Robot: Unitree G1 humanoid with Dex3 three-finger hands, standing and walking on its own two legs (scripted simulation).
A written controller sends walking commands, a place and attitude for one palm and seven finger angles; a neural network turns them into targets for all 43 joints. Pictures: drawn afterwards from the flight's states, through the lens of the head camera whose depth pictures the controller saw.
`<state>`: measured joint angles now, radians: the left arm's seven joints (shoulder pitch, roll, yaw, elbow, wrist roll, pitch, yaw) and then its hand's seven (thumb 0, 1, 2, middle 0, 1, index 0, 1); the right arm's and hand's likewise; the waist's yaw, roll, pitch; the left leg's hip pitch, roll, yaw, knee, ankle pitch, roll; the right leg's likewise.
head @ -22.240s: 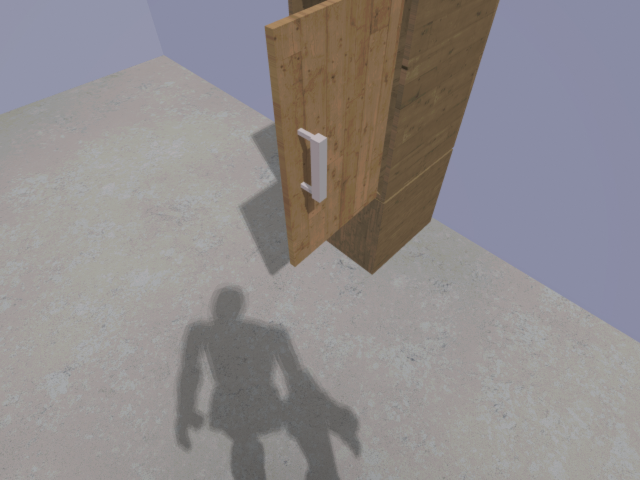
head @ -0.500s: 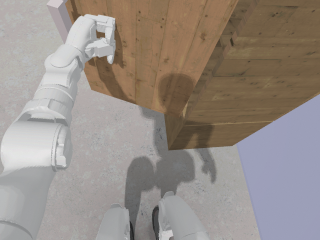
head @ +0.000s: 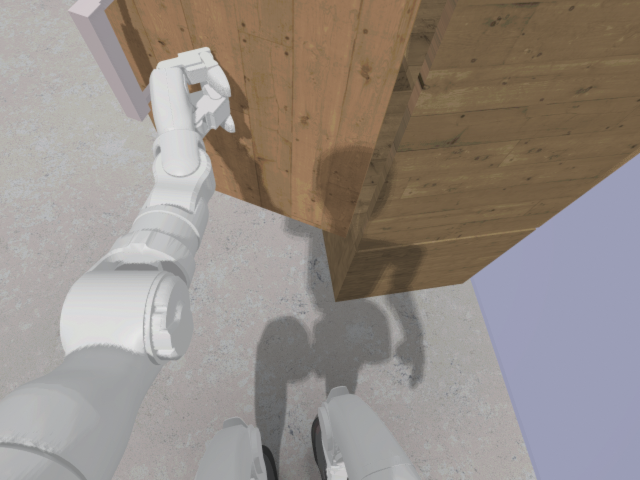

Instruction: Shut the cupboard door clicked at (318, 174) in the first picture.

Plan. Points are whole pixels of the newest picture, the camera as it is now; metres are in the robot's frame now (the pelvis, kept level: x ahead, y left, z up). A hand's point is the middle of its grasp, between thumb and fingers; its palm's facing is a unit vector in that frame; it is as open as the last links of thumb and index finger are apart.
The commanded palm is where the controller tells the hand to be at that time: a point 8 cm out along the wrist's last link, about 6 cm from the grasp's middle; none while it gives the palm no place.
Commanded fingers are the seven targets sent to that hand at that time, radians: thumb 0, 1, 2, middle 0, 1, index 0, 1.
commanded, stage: pull the fist back off the door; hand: left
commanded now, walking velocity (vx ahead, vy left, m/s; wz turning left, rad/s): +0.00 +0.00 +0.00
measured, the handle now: (125, 56) +0.63 +0.13 +0.08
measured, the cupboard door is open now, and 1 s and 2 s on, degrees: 60 60 60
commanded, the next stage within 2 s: draw the hand back to the body in 0.48 s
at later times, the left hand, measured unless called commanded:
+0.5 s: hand (226, 163) +0.46 +0.03 +0.08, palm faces +0.00 -1.00 -0.04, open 3.1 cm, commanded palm +0.45 +0.08 +0.09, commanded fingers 0.00 0.90 0.90 -1.30 -1.50 -1.30 -1.50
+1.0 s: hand (138, 200) +0.39 +0.09 +0.15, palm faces +0.02 -1.00 -0.03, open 3.1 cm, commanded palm +0.35 +0.15 +0.15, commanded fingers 0.00 0.90 0.90 -1.27 -1.47 -1.27 -1.47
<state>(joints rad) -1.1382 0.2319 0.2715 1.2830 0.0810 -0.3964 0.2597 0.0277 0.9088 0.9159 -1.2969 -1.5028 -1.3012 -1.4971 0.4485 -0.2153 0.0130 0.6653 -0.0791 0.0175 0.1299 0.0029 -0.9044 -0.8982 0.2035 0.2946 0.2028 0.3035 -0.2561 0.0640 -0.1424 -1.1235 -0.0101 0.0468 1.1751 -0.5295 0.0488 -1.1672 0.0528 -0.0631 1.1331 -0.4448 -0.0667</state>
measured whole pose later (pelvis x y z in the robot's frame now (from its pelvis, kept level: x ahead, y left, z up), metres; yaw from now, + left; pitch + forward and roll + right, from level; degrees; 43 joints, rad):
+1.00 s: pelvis +0.02 -0.01 +0.07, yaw +1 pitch +10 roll +0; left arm -0.27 0.12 0.01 0.43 -0.11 -0.32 0.09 0.02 0.90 0.90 -1.30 -1.50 -1.30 -1.50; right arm 0.34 -0.24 0.00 0.60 0.04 0.05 0.02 0.01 -0.90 -0.90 0.20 0.29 0.20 0.30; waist -0.06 0.03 -0.09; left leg -0.57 -0.03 0.03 0.82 -0.43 0.04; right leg -0.62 0.05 -0.05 0.81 -0.37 -0.07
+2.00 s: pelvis +0.03 +0.03 +0.10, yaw +3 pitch -4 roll -1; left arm 0.46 0.35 0.34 -0.39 -0.07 -0.03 0.11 0.02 0.90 0.90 -0.25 -0.35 -0.25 -0.35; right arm 0.22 -0.25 0.02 0.64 0.03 -0.06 -0.06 0.01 -0.90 -0.90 0.20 0.29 0.20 0.30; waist 0.06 0.07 0.00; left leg -0.08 -0.08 0.01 0.42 -0.27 0.09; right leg -0.11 0.01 -0.05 0.41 -0.23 -0.01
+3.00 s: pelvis -0.03 +0.04 +0.08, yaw +1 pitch +1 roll -1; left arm 0.51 0.41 0.45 -0.48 -0.02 -0.19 0.13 0.02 0.89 0.90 -0.21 -0.31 -0.21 -0.30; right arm 0.23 -0.23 0.00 0.53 0.02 0.02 -0.08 0.01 -0.90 -0.90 0.21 0.30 0.20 0.30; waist 0.00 -0.01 -0.03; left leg -0.38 -0.07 0.05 0.66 -0.30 0.11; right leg -0.41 0.01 -0.02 0.62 -0.22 0.00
